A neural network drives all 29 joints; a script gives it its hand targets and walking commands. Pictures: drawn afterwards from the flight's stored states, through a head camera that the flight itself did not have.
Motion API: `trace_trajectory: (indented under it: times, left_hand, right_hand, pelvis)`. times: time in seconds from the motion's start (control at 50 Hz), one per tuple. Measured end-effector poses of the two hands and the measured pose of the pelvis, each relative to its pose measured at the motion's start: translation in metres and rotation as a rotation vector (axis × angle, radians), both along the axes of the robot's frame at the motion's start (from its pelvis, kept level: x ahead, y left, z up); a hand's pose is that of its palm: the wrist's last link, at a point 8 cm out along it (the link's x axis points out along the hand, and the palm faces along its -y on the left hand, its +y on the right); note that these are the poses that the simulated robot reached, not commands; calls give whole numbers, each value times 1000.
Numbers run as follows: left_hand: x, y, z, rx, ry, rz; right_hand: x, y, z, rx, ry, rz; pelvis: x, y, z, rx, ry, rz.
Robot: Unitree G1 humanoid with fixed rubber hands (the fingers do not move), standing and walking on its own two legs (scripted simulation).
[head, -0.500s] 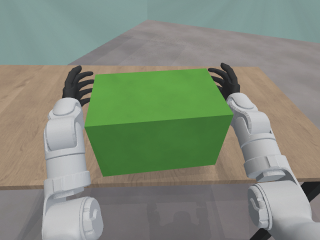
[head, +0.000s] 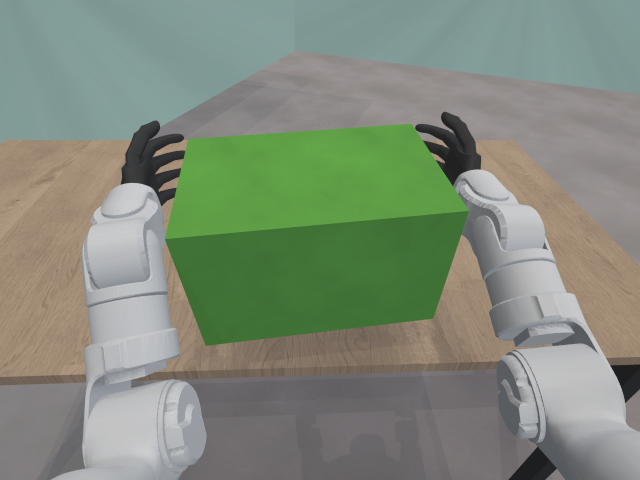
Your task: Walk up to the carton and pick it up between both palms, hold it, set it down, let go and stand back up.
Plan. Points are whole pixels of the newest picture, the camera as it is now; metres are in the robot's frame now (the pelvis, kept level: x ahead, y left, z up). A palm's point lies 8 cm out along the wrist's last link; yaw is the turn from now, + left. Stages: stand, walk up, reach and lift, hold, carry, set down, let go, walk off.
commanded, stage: reach and lift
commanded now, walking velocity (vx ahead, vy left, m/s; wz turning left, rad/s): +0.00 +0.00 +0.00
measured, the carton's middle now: (312, 230) +0.35 -0.01 +0.19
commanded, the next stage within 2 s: hold in 0.22 s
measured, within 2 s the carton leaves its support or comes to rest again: neither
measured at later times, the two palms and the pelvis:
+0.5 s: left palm (135, 186) +0.36 +0.18 +0.26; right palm (463, 163) +0.36 -0.18 +0.26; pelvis +0.00 +0.00 +0.00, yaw -1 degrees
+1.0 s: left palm (135, 176) +0.36 +0.18 +0.26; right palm (465, 156) +0.37 -0.19 +0.27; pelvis -0.01 -0.01 +0.00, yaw -1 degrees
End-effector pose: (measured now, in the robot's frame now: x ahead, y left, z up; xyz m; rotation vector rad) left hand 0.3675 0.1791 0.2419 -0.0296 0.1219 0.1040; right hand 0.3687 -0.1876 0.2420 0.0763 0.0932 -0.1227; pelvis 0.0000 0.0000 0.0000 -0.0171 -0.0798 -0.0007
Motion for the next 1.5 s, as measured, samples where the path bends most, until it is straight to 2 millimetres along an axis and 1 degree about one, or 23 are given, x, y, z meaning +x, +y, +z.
trace_trajectory:
  times: [0.36, 0.56, 0.82, 1.06, 1.5]
  left_hand:
    - [-3, 2, 16, -1, -3, 9]
    - [-12, 2, 14, -1, 11, 12]
    - [-8, 0, 24, 13, 21, 9]
    - [-6, 1, 22, 12, 22, 7]
    - [-8, 2, 19, 10, 17, 9]
  right_hand:
    - [1, 2, 19, -14, -2, 11]
    - [-6, 2, 22, -30, 14, 16]
    - [-4, 1, 28, -31, 25, 15]
    - [-2, 1, 30, -44, 27, 15]
    - [-3, 2, 27, -35, 24, 14]
  pelvis:
    - [-2, -2, 0, 1, 2, -2]
    - [-4, -4, 0, 1, -8, -12]
    - [-9, -5, 0, 4, 12, -17]
    - [-7, -6, 0, 2, 14, -10]
    - [-5, -3, 0, 0, 9, -14]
